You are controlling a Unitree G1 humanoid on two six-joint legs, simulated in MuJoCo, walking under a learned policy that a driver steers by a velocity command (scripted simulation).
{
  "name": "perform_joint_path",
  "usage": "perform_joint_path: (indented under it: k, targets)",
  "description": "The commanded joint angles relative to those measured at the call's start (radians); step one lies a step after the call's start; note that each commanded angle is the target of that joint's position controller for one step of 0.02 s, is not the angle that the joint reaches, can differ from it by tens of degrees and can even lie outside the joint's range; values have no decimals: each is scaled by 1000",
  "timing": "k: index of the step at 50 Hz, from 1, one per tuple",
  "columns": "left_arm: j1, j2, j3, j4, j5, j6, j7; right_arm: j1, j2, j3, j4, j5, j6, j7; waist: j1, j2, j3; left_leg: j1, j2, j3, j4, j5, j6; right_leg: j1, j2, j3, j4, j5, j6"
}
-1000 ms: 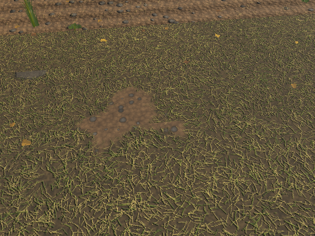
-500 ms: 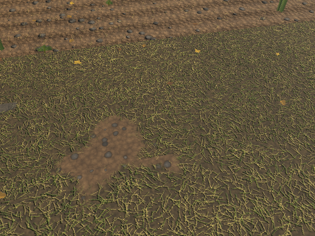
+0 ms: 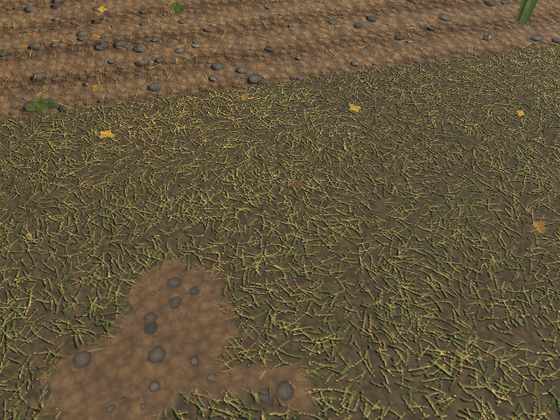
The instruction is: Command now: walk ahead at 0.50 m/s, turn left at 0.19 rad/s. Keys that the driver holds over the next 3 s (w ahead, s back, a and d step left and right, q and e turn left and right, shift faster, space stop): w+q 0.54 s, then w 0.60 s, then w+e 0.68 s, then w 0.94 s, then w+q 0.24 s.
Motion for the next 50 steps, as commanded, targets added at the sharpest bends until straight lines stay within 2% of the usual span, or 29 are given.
perform_joint_path:
  k: [1, 5, 7, 12, 14, 16, 17, 18, 19, 20, 21, 24, 27, 29, 30, 33, 35, 36, 37, 38, 39, 40, 41, 44, 45, 47, 48, 49, 50]
  targets:
    - [-62, -9, -16, -96, -11, -66, 33, 89, 68, 24, -42, -27, 12, -12, -42, -56, 31, -37, 145, -74, -454, 315, 53, -169, -341, 250, -400, 333, -267]
    - [-58, 99, 17, -80, 18, -78, 27, -56, 5, 23, -89, 9, 26, 31, -18, -43, 13, 66, 103, -21, -721, 572, 64, -118, -295, 76, -377, 422, -200]
    - [-19, 113, 24, -62, 14, -74, 22, -156, -29, 12, -123, 25, 20, 29, 15, -43, 23, -9, 87, -22, -783, 639, 60, 34, -304, 41, -344, 461, -182]
    - [140, 123, 31, -3, 2, -45, 33, -365, -94, -26, -170, 19, 7, 7, 109, -57, 79, -98, 14, 54, -901, 535, 69, 349, -318, -24, -288, 444, -116]
    - [119, 158, 41, -3, -4, -35, 35, -359, -123, -52, -176, 22, -9, -1, 68, -82, 55, 39, -58, 120, -955, 480, 94, 374, -311, -70, -195, 649, -94]
    - [141, 131, 35, -31, 21, -44, 37, -150, -210, -96, -125, 51, -40, -24, 16, -22, -147, 535, -90, 66, -815, 676, 191, 144, -212, -164, 141, 777, -1]
    - [189, 47, -4, -39, 40, -55, 13, 123, -218, -103, -63, 46, -37, -33, -81, 97, -359, 989, 88, -297, -915, 469, 354, -215, -95, -127, 430, 324, 77]
    - [34, 81, 4, -66, 9, -53, -29, 335, -221, -100, 13, 28, -27, -38, -182, 82, -376, 1120, 201, -610, -1133, 296, 375, -429, 26, -13, 664, -314, 79]
    - [-147, 65, 3, -122, -22, -52, -34, 314, -236, -117, 40, 15, -49, -42, -200, 54, -175, 1014, 189, -583, -1203, 173, 285, -601, -25, 145, 715, -298, 25]
    - [-212, 97, 9, -136, -22, -58, -6, 185, -218, -117, 24, 31, -61, -42, -159, 47, -49, 805, 171, -525, -1211, 176, 266, -603, -79, 183, 735, -236, 17]
    - [-171, 113, 11, -143, 4, -61, 22, 108, -146, -89, 14, 41, -65, -38, -85, 58, -75, 664, 151, -484, -1226, 224, 277, -489, -106, 204, 703, -202, 1]
    - [-139, 28, -11, -158, 24, -33, 61, -69, -43, -44, -40, 43, -67, -21, 45, 7, -34, 307, 134, -401, -1328, 260, 282, -251, -141, 203, 575, -200, 19]
    - [-183, 42, -18, -191, -8, -18, 69, -144, -140, -66, -80, 42, -77, -8, 65, -16, -4, 58, 38, -240, -1357, 287, 227, -56, -97, 126, 314, -23, 73]
    - [-228, 5, -39, -218, -9, -16, 48, -65, -185, -83, -59, 18, -60, 17, 26, 29, 5, -31, -2, -179, -1317, 290, 223, 40, -50, 61, 263, 132, 102]
    - [-104, 0, -45, -179, 13, -24, 30, -53, -171, -81, -57, -24, -56, 25, 55, 24, -6, -119, 3, -165, -1234, 358, 216, 147, -57, 73, 417, 324, 101]
    - [46, 121, -1, -148, 24, -46, 27, -90, -140, -76, -99, -8, -57, 23, 125, 11, 1, -62, 27, -218, -1003, 488, 208, 193, -42, 21, 425, 94, 102]
    - [325, 175, 33, -64, 13, -66, 38, -186, -183, -96, -157, 2, -65, 23, 259, -97, -26, -116, -43, -217, -622, 623, 199, 412, 24, -4, 274, -32, 71]
    - [502, 167, 31, -15, 8, -75, 47, -169, -105, -83, -156, -3, -77, 35, 323, -227, -98, -186, -172, -192, -172, 416, 164, 522, -94, 240, 94, -72, -86]
    - [295, 189, -1, -95, -4, -81, 15, 102, 47, -51, -102, 2, -86, 38, 67, -194, -162, -328, -241, -172, 44, -88, 94, 518, -365, 634, 44, 742, -381]
    - [187, 208, 19, -117, 21, -92, -12, 62, -6, -65, -162, 14, -63, 19, 64, -165, -10, -562, -213, -234, 143, -63, 64, 383, -494, 922, -84, 497, -493]
    - [81, 103, -3, -112, 0, -87, -12, -44, -81, -69, -179, 1, -34, -7, 75, -65, 80, -701, -92, -276, 141, 80, 34, 275, -515, 918, -109, 155, -442]
    - [12, 21, -28, -123, -7, -78, -8, -87, -101, -67, -178, -11, -11, -32, 65, 57, 8, -664, -62, -259, 83, 193, 0, 214, -438, 820, -88, 60, -393]
    - [-109, -33, -54, -152, 15, -69, 4, -49, -79, -48, -164, -25, 3, -44, 18, 41, -22, -565, -26, -256, -60, 301, -28, 94, -364, 675, -87, 143, -342]
    - [-34, -1, -53, -100, 5, -73, 59, -91, 7, -3, -176, -55, 0, -16, 22, -42, -43, -218, 32, -26, -277, 467, -44, -184, -159, 317, -64, 115, -225]
    - [66, -42, -69, -56, 7, -90, 81, -138, -3, 2, -172, -52, -13, 1, 70, -15, -4, -309, 93, -88, -444, 738, -52, -101, -130, 297, 0, 11, -170]
    - [262, -18, -66, -23, -26, -105, 109, -327, -29, 5, -198, -32, -22, 11, 192, -29, 20, -316, 77, 4, -859, 1058, -52, 17, -65, 217, 95, -98, -124]
    - [277, 45, -54, -9, -31, -94, 86, -373, -18, 10, -216, -7, -8, 14, 191, -28, 24, -84, 25, 92, -957, 1045, -45, -154, -52, 177, 56, -149, -124]
    - [278, 94, -44, -2, -11, -84, 50, -401, -17, 13, -242, 6, 11, 17, 177, -65, 41, 101, 12, 110, -913, 1016, -45, -293, -93, 213, 19, -203, -145]
    - [249, 104, -46, -16, -8, -86, 21, -392, -46, 8, -257, -1, 24, 18, 136, -78, 72, 173, 17, 91, -868, 1010, -34, -340, -128, 257, 13, -217, -162]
